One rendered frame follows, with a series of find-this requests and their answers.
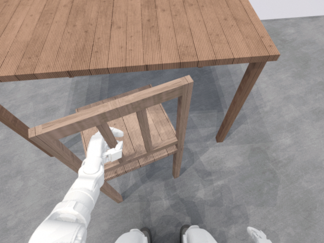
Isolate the table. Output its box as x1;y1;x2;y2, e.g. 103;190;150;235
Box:
0;0;280;157

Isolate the robot right hand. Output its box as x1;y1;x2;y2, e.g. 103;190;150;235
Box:
247;227;272;243

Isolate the robot left forearm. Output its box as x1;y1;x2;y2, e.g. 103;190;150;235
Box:
28;156;104;243

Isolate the chair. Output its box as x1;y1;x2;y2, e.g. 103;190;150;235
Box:
28;75;194;203

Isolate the robot right shin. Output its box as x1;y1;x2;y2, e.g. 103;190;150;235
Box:
186;225;199;232

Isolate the robot left thigh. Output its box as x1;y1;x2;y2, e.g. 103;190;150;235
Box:
115;231;148;243

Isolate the left robot upper arm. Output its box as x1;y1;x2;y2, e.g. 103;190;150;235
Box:
31;219;87;243

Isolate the robot left hand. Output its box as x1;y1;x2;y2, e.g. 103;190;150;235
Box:
86;127;124;164

